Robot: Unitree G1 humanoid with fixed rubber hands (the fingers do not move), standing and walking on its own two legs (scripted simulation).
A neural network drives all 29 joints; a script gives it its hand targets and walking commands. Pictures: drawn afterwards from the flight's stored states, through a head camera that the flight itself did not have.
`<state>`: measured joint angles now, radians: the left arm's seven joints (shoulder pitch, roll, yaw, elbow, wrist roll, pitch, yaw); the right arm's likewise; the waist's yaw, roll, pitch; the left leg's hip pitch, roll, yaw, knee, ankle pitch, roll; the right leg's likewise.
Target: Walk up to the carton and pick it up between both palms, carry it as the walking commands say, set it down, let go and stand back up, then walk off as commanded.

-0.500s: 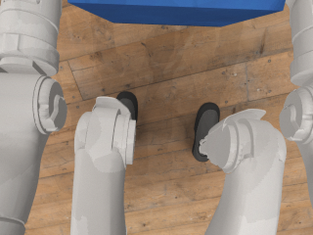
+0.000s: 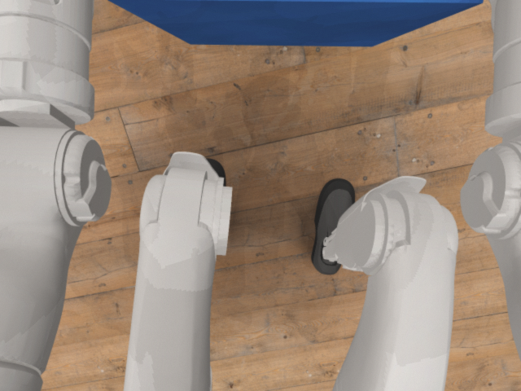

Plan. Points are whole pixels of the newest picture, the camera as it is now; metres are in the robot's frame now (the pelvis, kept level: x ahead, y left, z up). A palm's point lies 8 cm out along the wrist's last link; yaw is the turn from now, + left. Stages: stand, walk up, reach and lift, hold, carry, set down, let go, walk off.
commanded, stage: reach and lift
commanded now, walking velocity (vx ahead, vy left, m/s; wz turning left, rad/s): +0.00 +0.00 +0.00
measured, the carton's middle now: out of the picture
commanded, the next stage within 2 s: none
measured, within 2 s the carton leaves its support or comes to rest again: neither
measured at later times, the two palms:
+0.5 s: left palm out of the picture +0.55 +0.24 -0.08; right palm out of the picture +0.59 -0.14 -0.07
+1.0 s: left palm out of the picture +0.52 +0.22 -0.01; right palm out of the picture +0.56 -0.16 +0.00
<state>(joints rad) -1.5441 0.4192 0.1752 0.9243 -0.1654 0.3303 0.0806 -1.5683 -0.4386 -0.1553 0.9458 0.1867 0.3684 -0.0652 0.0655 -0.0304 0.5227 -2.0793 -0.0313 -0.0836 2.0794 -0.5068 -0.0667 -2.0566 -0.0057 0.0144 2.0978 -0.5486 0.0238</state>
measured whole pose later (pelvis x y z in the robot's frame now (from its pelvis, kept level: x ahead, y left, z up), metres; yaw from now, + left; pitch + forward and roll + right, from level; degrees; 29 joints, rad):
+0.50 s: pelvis +0.00 +0.00 +0.04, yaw +1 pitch +26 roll +0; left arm -1.46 0.40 0.24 0.78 -0.11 0.44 0.06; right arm -1.52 -0.39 -0.21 0.85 0.13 0.45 -0.06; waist 0.06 -0.05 0.52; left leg -1.94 -0.04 -0.08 1.97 -0.50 -0.07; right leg -1.91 -0.01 0.02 2.00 -0.55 0.02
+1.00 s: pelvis -0.02 -0.02 +0.08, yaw +2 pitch +23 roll +1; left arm -1.41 0.34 0.32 0.73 -0.05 0.47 0.04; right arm -1.45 -0.37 -0.26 0.79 0.11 0.49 -0.05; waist 0.04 -0.05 0.52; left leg -1.76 -0.04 -0.08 1.78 -0.43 -0.08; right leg -1.76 -0.01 0.01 1.84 -0.49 0.00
